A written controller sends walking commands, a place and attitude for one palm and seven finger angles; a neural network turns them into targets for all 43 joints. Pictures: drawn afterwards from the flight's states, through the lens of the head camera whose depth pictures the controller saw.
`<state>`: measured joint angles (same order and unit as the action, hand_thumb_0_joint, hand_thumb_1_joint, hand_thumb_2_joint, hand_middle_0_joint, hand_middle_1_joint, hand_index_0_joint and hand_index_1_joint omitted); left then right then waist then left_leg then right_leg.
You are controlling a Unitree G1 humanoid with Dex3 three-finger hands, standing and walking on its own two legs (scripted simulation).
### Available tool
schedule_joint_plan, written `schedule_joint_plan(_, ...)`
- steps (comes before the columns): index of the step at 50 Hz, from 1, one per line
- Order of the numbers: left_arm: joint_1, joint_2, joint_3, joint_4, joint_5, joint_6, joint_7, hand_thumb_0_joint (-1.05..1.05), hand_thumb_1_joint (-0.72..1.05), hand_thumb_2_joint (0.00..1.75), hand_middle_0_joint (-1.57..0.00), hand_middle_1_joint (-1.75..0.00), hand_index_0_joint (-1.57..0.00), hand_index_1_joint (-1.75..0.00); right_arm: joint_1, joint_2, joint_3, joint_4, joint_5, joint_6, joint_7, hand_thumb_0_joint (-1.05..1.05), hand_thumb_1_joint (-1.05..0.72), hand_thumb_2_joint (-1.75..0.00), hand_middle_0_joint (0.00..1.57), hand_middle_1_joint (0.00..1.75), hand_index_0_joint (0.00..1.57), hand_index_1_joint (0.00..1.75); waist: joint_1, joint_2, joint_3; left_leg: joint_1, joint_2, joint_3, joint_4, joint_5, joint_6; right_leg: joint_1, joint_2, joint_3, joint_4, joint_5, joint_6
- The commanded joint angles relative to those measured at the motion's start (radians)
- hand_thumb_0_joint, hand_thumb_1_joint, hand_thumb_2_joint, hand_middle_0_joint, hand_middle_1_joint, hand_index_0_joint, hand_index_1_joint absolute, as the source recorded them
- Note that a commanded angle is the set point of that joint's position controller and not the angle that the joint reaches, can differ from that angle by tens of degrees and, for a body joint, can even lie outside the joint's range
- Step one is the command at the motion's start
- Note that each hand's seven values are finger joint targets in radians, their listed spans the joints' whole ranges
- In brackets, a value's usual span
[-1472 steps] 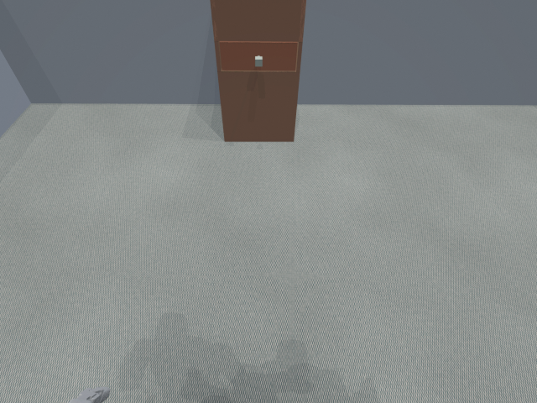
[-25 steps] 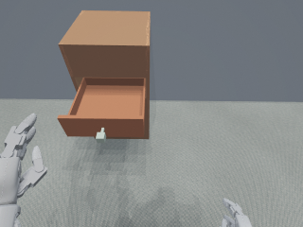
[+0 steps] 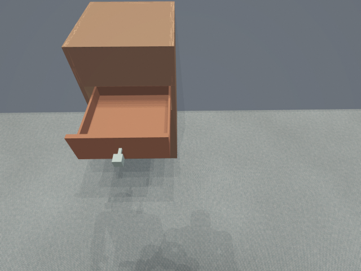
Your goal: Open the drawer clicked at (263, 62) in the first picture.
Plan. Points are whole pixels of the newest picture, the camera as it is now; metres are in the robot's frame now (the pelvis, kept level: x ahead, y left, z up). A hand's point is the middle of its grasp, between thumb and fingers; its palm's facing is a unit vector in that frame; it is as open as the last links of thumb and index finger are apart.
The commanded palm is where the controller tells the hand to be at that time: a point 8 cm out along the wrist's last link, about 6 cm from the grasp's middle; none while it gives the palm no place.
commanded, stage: let the arm hang, fingers relaxed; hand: left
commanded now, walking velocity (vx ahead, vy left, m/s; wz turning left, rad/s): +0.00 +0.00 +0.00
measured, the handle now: (119, 156) +0.54 +0.27 -0.24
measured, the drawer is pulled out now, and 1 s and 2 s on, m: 0.30 0.30 0.30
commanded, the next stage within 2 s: look to check the result in 0.56 s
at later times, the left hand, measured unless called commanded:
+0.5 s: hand out of the picture -0.03 +0.14 -0.17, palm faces +0.02 -0.99 -0.16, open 7.3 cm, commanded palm none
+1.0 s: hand out of the picture -0.03 +0.14 -0.17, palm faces +0.03 -0.98 -0.19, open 7.3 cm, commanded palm none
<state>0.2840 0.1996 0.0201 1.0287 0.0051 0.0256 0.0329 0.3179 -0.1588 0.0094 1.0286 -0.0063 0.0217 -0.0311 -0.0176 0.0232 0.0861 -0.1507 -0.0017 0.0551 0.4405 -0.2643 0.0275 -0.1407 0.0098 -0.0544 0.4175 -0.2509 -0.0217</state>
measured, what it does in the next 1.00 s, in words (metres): stands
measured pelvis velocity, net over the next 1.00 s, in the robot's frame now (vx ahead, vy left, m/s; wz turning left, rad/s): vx -0.01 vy -0.02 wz -0.01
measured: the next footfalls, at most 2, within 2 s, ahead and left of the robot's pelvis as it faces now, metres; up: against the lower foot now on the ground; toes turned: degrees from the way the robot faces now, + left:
none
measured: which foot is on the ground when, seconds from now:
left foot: down 0.00-1.00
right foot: down 0.00-1.00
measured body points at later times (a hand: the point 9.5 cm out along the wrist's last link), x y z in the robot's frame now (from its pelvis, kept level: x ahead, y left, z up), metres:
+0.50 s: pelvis -0.02 -0.01 +0.00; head +0.00 -0.02 +0.45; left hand -0.03 +0.19 -0.16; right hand -0.05 -0.22 -0.16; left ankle -0.02 +0.10 -0.74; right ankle -0.02 -0.10 -0.74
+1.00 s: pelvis -0.01 -0.02 +0.00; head +0.01 -0.04 +0.45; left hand -0.03 +0.19 -0.16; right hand -0.04 -0.22 -0.17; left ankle -0.02 +0.10 -0.74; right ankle -0.02 -0.10 -0.74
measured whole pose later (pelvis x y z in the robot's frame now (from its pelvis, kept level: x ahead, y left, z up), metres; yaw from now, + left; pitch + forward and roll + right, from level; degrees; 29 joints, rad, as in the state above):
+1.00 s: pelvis -0.01 -0.02 +0.00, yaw +0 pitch -2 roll +0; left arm 0.29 0.11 0.01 1.15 0.00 -0.01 0.04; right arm 0.31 -0.10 0.00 1.13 -0.01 0.01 -0.04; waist -0.01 0.02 0.07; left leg -0.15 0.02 0.05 0.40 -0.22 0.00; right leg -0.15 0.04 -0.06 0.40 -0.22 -0.06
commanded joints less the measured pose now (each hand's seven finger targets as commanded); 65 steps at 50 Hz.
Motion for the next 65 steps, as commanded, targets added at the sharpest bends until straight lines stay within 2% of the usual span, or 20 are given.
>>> schedule_joint_plan(1,0.040,0.067,0.003,0.002,0.002,-0.025,0.004,0.00,0.90,0.90,-0.20,-0.30,-0.20,-0.30,0.064,-0.089,-0.019,-0.011,-0.001,-0.025,-0.011,0.00,-0.90,-0.90,0.20,0.30,0.20,0.30,0.007,-0.041,-0.013,-0.004,0.105,-0.109,-0.098,0.210,0.020,-0.002,-0.100,0.091,-0.079,0.173,-0.025)
schedule_joint_plan(10,0.064,0.048,-0.005,0.071,0.003,-0.030,0.009,0.00,0.90,0.90,-0.20,-0.30,-0.20,-0.30,0.071,-0.067,-0.016,0.053,-0.002,-0.024,-0.009,0.00,-0.90,-0.90,0.20,0.30,0.20,0.30,0.008,-0.053,0.020,0.000,0.102,-0.102,-0.128,0.123,0.021,-0.044,-0.099,0.099,-0.111,0.081,-0.022)
schedule_joint_plan(17,0.082,0.029,-0.005,0.095,0.004,-0.035,0.009,0.00,0.90,0.90,-0.20,-0.30,-0.20,-0.30,0.075,-0.045,-0.016,0.073,-0.003,-0.023,-0.010,0.00,-0.90,-0.90,0.20,0.30,0.20,0.30,0.008,-0.003,0.047,-0.018,0.095,-0.094,-0.134,0.076,0.015,-0.074,-0.098,0.111,-0.125,0.039,-0.027)
schedule_joint_plan(18,0.093,0.030,-0.005,0.097,0.005,-0.037,0.011,0.00,0.90,0.90,-0.20,-0.30,-0.20,-0.30,0.076,-0.046,-0.017,0.071,-0.001,-0.022,-0.010,0.00,-0.90,-0.90,0.20,0.30,0.20,0.30,0.010,-0.023,0.037,-0.009,0.097,-0.095,-0.127,0.078,0.015,-0.077,-0.098,0.109,-0.128,0.034,-0.027)
schedule_joint_plan(19,0.088,0.025,-0.005,0.098,0.004,-0.036,0.010,0.00,0.90,0.90,-0.20,-0.30,-0.20,-0.30,0.080,-0.043,-0.017,0.074,-0.002,-0.022,-0.011,0.00,-0.90,-0.90,0.20,0.30,0.20,0.30,0.007,-0.017,0.040,-0.014,0.096,-0.094,-0.129,0.069,0.014,-0.078,-0.098,0.110,-0.129,0.026,-0.027)
schedule_joint_plan(24,0.099,0.011,-0.004,0.107,0.004,-0.039,0.010,0.00,0.90,0.90,-0.20,-0.30,-0.20,-0.30,0.088,-0.033,-0.019,0.079,-0.004,-0.025,-0.014,0.00,-0.90,-0.90,0.20,0.30,0.20,0.30,0.008,0.008,0.026,-0.011,0.096,-0.092,-0.122,0.092,0.012,-0.070,-0.097,0.113,-0.125,0.053,-0.031)
schedule_joint_plan(28,0.105,0.009,-0.004,0.111,0.004,-0.041,0.011,0.00,0.90,0.90,-0.20,-0.30,-0.20,-0.30,0.091,-0.031,-0.022,0.081,-0.001,-0.024,-0.016,0.00,-0.90,-0.90,0.20,0.30,0.20,0.30,0.008,-0.018,0.025,-0.008,0.098,-0.091,-0.113,0.103,0.010,-0.075,-0.095,0.111,-0.126,0.060,-0.032)
schedule_joint_plan(32,0.102,0.004,-0.003,0.113,0.002,-0.039,0.011,0.00,0.90,0.90,-0.20,-0.30,-0.20,-0.30,0.100,-0.024,-0.020,0.087,-0.003,-0.024,-0.017,0.00,-0.90,-0.90,0.20,0.30,0.20,0.30,0.008,0.001,0.038,-0.024,0.096,-0.092,-0.120,0.088,0.009,-0.073,-0.095,0.112,-0.126,0.047,-0.034)
schedule_joint_plan(34,0.105,0.003,-0.002,0.114,0.003,-0.039,0.011,0.00,0.90,0.90,-0.20,-0.30,-0.20,-0.30,0.101,-0.023,-0.021,0.085,-0.003,-0.024,-0.017,0.00,-0.90,-0.90,0.20,0.30,0.20,0.30,0.008,-0.030,0.032,-0.017,0.100,-0.093,-0.118,0.092,0.011,-0.080,-0.095,0.108,-0.123,0.047,-0.033)
schedule_joint_plan(37,0.102,0.001,-0.001,0.111,0.002,-0.040,0.011,0.00,0.90,0.90,-0.20,-0.30,-0.20,-0.30,0.103,-0.023,-0.022,0.089,-0.003,-0.025,-0.018,0.00,-0.90,-0.90,0.20,0.30,0.20,0.30,0.007,-0.012,0.021,-0.014,0.098,-0.090,-0.115,0.100,0.009,-0.071,-0.095,0.114,-0.123,0.058,-0.034)
schedule_joint_plan(43,0.106,0.002,0.001,0.110,0.004,-0.044,0.014,0.00,0.90,0.90,-0.20,-0.30,-0.20,-0.30,0.098,-0.024,-0.025,0.087,-0.001,-0.026,-0.018,0.00,-0.90,-0.90,0.20,0.30,0.20,0.30,0.008,-0.038,0.011,-0.004,0.102,-0.086,-0.106,0.135,0.008,-0.063,-0.094,0.108,-0.116,0.103,-0.034)
schedule_joint_plan(49,0.100,0.001,0.002,0.108,0.003,-0.043,0.014,0.00,0.90,0.90,-0.20,-0.30,-0.20,-0.30,0.093,-0.017,-0.025,0.092,-0.003,-0.024,-0.019,0.00,-0.90,-0.90,0.20,0.30,0.20,0.30,0.008,-0.014,0.034,-0.010,0.100,-0.080,-0.106,0.127,0.005,-0.070,-0.098,0.108,-0.125,0.094,-0.033)
schedule_joint_plan(53,0.102,0.004,0.004,0.105,0.004,-0.045,0.015,0.00,0.90,0.90,-0.20,-0.30,-0.20,-0.30,0.084,-0.019,-0.029,0.088,-0.002,-0.023,-0.018,0.00,-0.90,-0.90,0.20,0.30,0.20,0.30,0.008,-0.033,0.020,0.004,0.098,-0.082,-0.101,0.133,0.004,-0.072,-0.096,0.111,-0.125,0.108,-0.032)
schedule_joint_plan(56,0.095,0.006,0.004,0.106,0.003,-0.046,0.014,0.00,0.90,0.90,-0.20,-0.30,-0.20,-0.30,0.085,-0.018,-0.027,0.090,-0.003,-0.024,-0.019,0.00,-0.90,-0.90,0.20,0.30,0.20,0.30,0.007,-0.010,0.018,-0.001,0.098,-0.076,-0.102,0.140,0.001,-0.058,-0.101,0.112,-0.128,0.125,-0.032)
schedule_joint_plan(65,0.091,0.010,0.007,0.106,0.002,-0.047,0.014,0.00,0.90,0.90,-0.20,-0.30,-0.20,-0.30,0.079,-0.022,-0.027,0.087,-0.003,-0.024,-0.023,0.00,-0.90,-0.90,0.20,0.30,0.20,0.30,0.007,-0.018,0.007,0.008,0.101,-0.074,-0.096,0.165,-0.002,-0.036,-0.103,0.105,-0.126,0.186,-0.030)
